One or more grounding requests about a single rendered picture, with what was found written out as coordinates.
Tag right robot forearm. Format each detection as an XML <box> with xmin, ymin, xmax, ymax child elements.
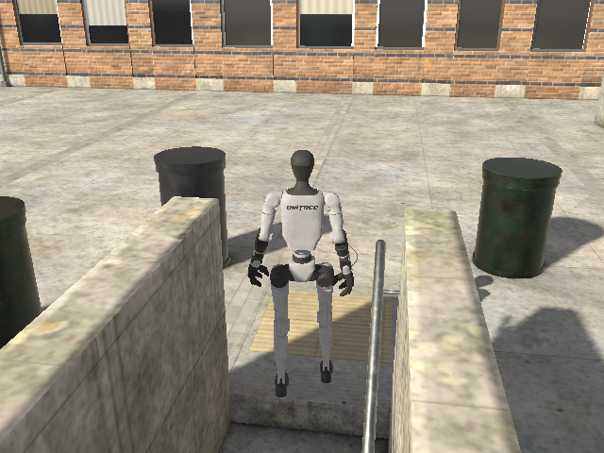
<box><xmin>335</xmin><ymin>230</ymin><xmax>353</xmax><ymax>275</ymax></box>

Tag robot right hand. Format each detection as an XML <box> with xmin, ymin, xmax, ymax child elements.
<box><xmin>332</xmin><ymin>271</ymin><xmax>354</xmax><ymax>296</ymax></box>

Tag left robot forearm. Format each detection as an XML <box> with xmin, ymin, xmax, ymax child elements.
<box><xmin>250</xmin><ymin>228</ymin><xmax>268</xmax><ymax>268</ymax></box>

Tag robot left upper arm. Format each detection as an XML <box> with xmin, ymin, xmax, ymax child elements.
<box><xmin>259</xmin><ymin>191</ymin><xmax>283</xmax><ymax>242</ymax></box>

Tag left robot foot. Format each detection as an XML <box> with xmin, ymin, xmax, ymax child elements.
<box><xmin>275</xmin><ymin>372</ymin><xmax>289</xmax><ymax>397</ymax></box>

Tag humanoid robot torso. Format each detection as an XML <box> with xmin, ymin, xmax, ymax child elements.
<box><xmin>280</xmin><ymin>186</ymin><xmax>325</xmax><ymax>282</ymax></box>

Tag robot right upper arm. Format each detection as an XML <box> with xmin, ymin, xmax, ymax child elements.
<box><xmin>322</xmin><ymin>191</ymin><xmax>344</xmax><ymax>244</ymax></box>

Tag robot left hand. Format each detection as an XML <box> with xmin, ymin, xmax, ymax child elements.
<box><xmin>248</xmin><ymin>264</ymin><xmax>269</xmax><ymax>287</ymax></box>

